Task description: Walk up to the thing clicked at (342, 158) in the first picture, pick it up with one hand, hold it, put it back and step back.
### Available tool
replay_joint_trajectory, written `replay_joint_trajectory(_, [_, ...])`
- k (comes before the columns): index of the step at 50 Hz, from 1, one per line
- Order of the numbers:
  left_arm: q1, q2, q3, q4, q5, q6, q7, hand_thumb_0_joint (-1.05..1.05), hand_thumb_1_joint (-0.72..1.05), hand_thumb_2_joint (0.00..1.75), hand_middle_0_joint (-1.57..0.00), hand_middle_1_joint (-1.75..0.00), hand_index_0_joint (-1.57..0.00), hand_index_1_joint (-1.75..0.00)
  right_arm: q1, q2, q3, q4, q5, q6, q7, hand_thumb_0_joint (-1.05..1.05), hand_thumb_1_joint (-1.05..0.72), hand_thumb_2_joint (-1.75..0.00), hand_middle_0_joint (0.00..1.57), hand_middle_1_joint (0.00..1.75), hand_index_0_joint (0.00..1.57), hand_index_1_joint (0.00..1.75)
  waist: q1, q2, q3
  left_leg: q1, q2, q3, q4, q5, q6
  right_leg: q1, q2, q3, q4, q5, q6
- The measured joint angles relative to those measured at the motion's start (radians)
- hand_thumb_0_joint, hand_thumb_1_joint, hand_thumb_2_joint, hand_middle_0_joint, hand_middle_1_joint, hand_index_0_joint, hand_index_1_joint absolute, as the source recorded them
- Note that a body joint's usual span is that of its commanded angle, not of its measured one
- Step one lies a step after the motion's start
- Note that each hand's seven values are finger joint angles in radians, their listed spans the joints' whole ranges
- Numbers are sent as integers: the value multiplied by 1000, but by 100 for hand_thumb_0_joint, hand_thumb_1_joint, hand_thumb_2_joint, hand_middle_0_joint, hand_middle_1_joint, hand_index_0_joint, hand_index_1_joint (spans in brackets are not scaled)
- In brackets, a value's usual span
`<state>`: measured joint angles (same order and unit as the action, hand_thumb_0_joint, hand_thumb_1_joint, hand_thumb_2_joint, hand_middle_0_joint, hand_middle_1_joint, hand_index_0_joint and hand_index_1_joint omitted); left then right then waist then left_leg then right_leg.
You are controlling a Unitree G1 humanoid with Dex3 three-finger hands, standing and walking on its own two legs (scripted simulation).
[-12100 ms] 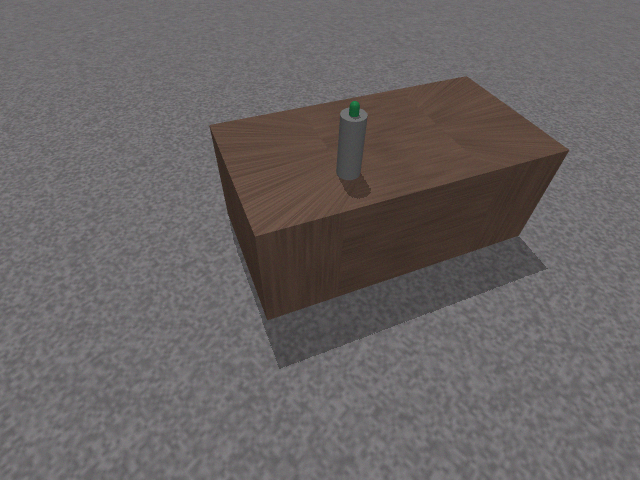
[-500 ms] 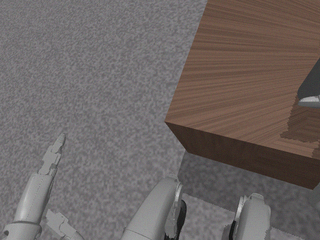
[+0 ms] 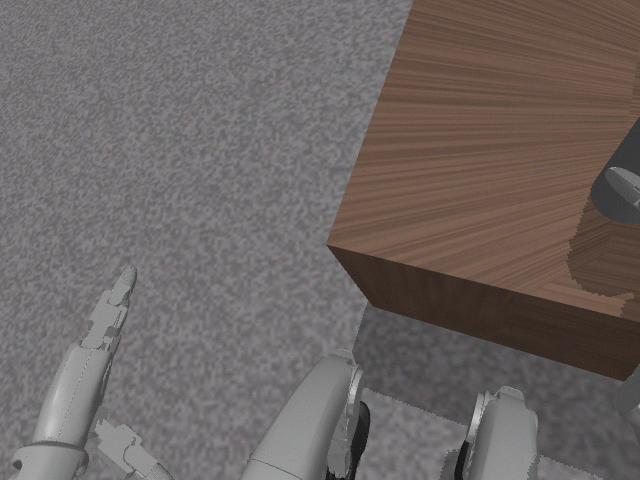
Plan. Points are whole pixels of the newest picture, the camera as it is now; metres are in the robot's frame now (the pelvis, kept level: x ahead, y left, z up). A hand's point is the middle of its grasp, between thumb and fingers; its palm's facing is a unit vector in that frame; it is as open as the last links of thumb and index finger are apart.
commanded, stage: settle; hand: right
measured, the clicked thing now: out of the picture +0.53 -0.24 +0.00
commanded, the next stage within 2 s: lift in 0.72 s
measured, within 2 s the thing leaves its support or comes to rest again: leaves its support in 0.38 s
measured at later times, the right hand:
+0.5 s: hand out of the picture +0.50 -0.24 -0.01, palm faces +0.25 +0.97 -0.01, open 10.9 cm
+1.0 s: hand out of the picture +0.50 -0.24 +0.03, palm faces +0.25 +0.97 -0.01, open 10.9 cm
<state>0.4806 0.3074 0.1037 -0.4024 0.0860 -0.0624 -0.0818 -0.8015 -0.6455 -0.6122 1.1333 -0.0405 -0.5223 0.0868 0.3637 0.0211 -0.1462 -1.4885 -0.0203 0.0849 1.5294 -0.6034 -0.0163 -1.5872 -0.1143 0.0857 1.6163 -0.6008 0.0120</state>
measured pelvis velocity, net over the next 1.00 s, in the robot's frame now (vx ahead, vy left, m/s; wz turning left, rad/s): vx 0.01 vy -0.01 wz -0.03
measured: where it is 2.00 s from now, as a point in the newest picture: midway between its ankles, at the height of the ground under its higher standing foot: outside the picture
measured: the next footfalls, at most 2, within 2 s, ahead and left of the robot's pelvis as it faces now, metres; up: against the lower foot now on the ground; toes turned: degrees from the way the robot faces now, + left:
none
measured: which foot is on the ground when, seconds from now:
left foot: down 0.00-1.00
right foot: down 0.00-1.00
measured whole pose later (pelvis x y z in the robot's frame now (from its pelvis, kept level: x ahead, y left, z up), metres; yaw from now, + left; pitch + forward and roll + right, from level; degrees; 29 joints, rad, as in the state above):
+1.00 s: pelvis +0.01 -0.01 +0.06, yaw -1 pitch +27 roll +7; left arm 0.39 0.27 0.06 -0.17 0.10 -0.03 -0.05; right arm -0.73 -0.56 -0.54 1.18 -0.03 -0.52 0.05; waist 0.32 0.03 -0.13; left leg -1.23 -0.02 0.08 1.29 -0.53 -0.02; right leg -1.33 -0.11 0.06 1.39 -0.54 0.01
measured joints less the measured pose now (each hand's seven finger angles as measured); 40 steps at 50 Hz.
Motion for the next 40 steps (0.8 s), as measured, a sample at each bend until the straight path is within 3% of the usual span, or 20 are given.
replay_joint_trajectory(7, [1, 2, 23, 31, -3, 2, 8, -1, -52, 4, -6, -5, -7, -4, 25, 20, 0, -45, 0, 38, -7, 1, 50, -106, 62, 99, 70, 102, -3, 5, 4, 17, -2, -2, -19, 8, -1, 17, -1, -3, -18, 6, 0])
replay_joint_trajectory(15, [-25, -23, -27, 98, 2, 19, 23, -1, -51, 4, -5, -5, -7, -4, 68, 66, 33, -52, -8, 69, -23, 1, 53, -109, 62, 101, 70, 104, -17, 11, 5, 87, -4, 0, -82, 24, -1, 86, -3, -5, -74, 18, 0])
replay_joint_trajectory(24, [-75, -30, -55, 180, 11, 24, 32, -1, -51, 4, -5, -5, -7, -4, 82, 82, 72, 10, 4, 23, -54, 1, 53, -110, 62, 102, 70, 105, -28, 15, 8, 168, -4, 0, -149, 43, -3, 164, -1, -9, -136, 34, -2])
replay_joint_trajectory(40, [-96, -38, -57, 212, 14, 28, 33, -1, -51, 4, -5, -5, -7, -4, 43, 57, 75, 75, 12, -5, -39, 1, 53, -111, 59, 105, 67, 108, -31, 5, 16, 223, 0, -2, -207, 63, -5, 218, 5, -15, -192, 54, -5])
